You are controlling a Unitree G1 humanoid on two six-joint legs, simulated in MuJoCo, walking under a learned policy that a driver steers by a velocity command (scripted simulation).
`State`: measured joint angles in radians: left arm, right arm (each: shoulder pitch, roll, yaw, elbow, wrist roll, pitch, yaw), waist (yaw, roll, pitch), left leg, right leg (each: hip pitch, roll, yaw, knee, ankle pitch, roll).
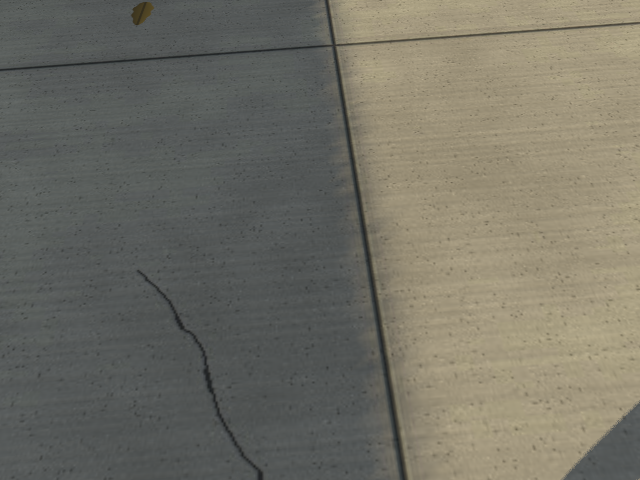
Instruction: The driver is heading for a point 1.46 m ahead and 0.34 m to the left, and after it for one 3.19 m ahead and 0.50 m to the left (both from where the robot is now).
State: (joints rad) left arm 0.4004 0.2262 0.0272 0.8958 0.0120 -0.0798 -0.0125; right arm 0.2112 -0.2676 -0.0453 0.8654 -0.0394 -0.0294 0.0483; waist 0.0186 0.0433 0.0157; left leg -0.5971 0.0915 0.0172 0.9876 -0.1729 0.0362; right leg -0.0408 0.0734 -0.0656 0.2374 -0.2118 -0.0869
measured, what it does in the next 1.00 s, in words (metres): walks ahead: left foot, then right foot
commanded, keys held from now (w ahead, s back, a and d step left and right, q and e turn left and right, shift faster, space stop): w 1.00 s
